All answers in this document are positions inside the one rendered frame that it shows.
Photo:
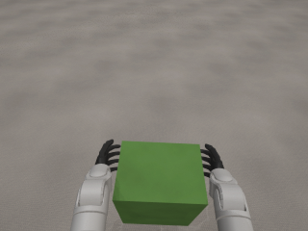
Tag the robot right hand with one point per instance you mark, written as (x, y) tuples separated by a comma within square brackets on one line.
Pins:
[(214, 160)]

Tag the robot left hand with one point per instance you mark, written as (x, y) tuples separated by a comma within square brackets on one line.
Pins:
[(104, 155)]

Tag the robot left forearm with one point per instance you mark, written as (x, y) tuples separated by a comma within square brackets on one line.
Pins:
[(92, 200)]

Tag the carton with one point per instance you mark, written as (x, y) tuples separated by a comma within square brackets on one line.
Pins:
[(159, 183)]

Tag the robot right forearm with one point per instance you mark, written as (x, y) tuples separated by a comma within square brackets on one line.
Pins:
[(231, 209)]

